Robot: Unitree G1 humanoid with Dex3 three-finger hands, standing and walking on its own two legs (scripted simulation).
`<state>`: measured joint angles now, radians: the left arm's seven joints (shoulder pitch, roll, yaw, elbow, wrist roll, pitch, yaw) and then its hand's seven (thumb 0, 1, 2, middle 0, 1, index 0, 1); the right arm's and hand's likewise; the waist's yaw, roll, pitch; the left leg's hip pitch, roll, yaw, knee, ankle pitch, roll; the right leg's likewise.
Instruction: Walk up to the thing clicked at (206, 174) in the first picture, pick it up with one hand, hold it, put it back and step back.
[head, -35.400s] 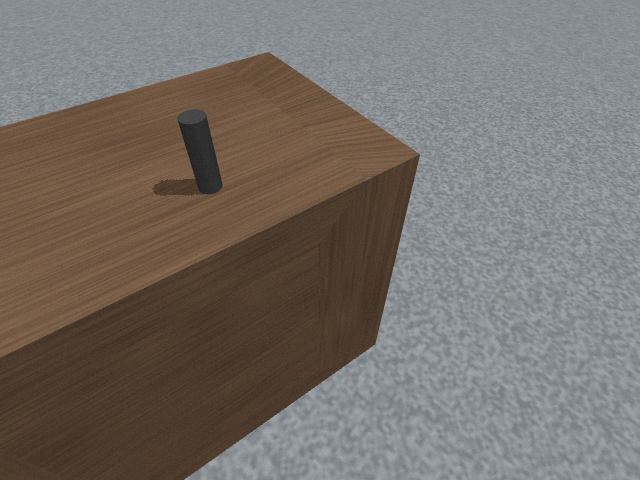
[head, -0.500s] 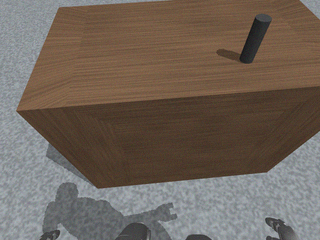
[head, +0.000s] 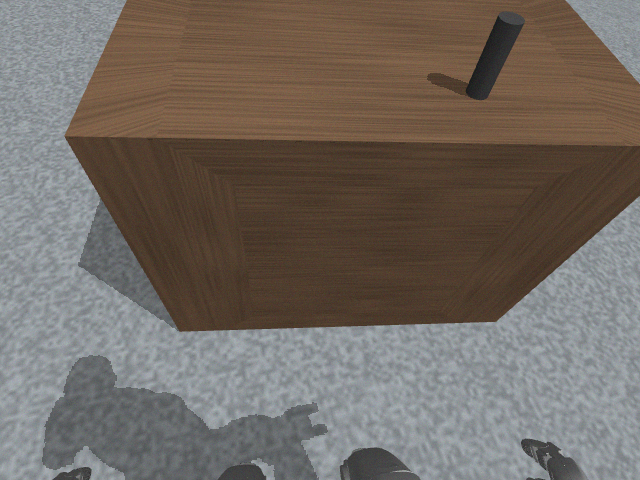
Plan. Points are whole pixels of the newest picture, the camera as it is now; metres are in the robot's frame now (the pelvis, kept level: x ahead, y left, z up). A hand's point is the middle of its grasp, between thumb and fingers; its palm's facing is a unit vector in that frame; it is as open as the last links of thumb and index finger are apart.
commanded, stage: step back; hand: right
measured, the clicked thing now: (492, 58) +0.76 -0.29 +0.10
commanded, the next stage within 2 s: none
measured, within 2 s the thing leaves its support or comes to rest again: neither
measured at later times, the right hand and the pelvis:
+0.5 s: hand out of the picture -0.06 -0.30 -0.16, palm faces -0.12 +0.91 -0.40, open 7.4 cm; pelvis -0.16 -0.04 -0.02, yaw +3 degrees
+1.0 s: hand out of the picture -0.20 -0.35 -0.16, palm faces -0.08 +0.92 -0.37, open 7.4 cm; pelvis -0.32 -0.08 -0.01, yaw +2 degrees
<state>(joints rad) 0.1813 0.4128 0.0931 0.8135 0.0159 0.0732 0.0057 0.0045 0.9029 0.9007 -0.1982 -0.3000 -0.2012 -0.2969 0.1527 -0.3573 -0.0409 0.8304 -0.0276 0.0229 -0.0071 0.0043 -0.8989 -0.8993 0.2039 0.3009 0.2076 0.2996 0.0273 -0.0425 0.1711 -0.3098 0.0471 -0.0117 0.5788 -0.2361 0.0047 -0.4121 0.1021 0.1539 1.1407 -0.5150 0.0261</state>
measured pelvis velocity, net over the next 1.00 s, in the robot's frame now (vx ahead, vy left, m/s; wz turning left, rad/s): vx -0.32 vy -0.08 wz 0.04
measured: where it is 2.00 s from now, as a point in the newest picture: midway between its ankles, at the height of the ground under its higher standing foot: outside the picture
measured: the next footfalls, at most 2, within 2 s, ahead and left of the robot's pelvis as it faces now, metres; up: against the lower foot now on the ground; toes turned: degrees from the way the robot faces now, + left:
right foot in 0.12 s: -0.04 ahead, -0.16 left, +0.00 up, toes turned +1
left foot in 0.46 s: -0.11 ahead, +0.08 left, +0.00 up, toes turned +1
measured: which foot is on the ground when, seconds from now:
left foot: down 0.00-0.16, up 0.18-0.44, down 0.46-0.80, up 0.82-1.00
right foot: up 0.00-0.10, down 0.12-0.48, up 0.50-0.76, down 0.78-1.00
